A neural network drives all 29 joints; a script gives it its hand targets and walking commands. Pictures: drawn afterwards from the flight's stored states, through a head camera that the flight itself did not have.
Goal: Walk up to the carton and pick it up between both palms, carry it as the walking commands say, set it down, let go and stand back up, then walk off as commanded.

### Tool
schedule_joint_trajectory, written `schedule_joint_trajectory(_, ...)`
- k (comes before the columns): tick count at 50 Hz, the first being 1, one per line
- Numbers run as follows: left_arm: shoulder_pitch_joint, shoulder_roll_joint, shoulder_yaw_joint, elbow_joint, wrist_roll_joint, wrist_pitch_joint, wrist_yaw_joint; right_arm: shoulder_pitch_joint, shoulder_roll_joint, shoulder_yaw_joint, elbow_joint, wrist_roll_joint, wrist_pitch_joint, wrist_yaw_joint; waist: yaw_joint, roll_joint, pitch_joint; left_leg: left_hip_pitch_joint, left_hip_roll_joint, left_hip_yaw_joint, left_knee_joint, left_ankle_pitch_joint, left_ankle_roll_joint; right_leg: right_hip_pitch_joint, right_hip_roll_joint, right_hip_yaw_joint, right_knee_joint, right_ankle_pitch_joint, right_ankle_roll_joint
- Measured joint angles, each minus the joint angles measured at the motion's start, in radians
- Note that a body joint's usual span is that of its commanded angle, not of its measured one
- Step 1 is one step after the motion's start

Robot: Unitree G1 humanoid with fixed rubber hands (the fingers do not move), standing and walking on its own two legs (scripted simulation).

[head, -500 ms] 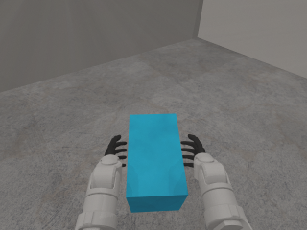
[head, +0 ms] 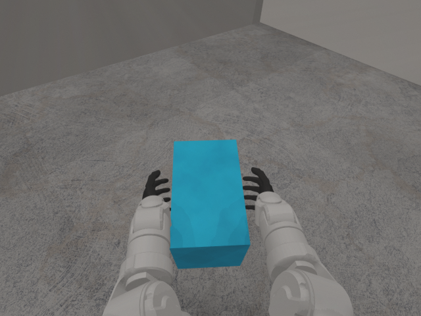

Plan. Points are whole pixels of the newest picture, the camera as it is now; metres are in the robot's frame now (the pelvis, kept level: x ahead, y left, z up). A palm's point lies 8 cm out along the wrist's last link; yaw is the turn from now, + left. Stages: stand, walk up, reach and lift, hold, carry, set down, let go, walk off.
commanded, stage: set down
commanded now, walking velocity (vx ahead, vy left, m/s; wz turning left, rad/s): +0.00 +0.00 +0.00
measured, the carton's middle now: (207, 204) +0.38 +0.07 -0.06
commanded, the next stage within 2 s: none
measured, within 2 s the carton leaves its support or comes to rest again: neither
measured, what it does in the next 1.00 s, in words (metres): lowers itself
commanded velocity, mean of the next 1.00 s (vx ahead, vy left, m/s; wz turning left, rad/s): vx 0.00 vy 0.00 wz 0.00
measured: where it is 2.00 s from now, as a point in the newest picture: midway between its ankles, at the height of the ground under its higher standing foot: outside the picture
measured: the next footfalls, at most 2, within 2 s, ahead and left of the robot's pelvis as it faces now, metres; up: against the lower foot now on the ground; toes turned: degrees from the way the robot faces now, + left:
none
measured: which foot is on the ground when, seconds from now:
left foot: down 0.00-1.00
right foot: down 0.00-1.00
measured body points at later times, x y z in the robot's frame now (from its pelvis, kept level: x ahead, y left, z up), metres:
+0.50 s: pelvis +0.01 -0.02 -0.03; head +0.18 +0.02 +0.39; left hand +0.36 +0.19 -0.10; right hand +0.40 -0.04 -0.10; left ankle +0.11 +0.12 -0.72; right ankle +0.06 -0.10 -0.72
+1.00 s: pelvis +0.01 +0.02 -0.11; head +0.20 +0.06 +0.30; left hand +0.38 +0.21 -0.19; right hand +0.43 -0.02 -0.18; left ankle +0.10 +0.12 -0.72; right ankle +0.06 -0.10 -0.72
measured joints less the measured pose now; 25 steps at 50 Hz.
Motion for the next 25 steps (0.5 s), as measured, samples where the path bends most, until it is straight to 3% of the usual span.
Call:
schedule_joint_trajectory(7,0.019,0.021,-0.042,-0.023,-0.025,-0.115,-0.020,0.014,0.019,0.045,-0.036,0.034,-0.109,-0.046,-0.002,-0.002,0.016,-0.155,0.009,-0.020,0.031,0.006,-0.020,-0.155,0.012,-0.022,0.031,0.007,-0.008)
schedule_joint_trajectory(16,0.062,0.052,-0.112,-0.054,-0.087,-0.273,-0.051,0.065,0.030,0.132,-0.100,0.112,-0.256,-0.109,0.017,-0.004,-0.019,-0.409,0.038,-0.049,0.081,0.005,-0.033,-0.393,0.047,-0.046,0.037,0.035,-0.021)
schedule_joint_trajectory(25,0.058,0.076,-0.154,-0.066,-0.163,-0.335,-0.060,0.075,0.026,0.172,-0.145,0.164,-0.313,-0.137,0.017,-0.010,-0.088,-0.634,0.032,-0.060,0.202,-0.037,-0.037,-0.606,0.057,-0.054,0.134,0.001,-0.012)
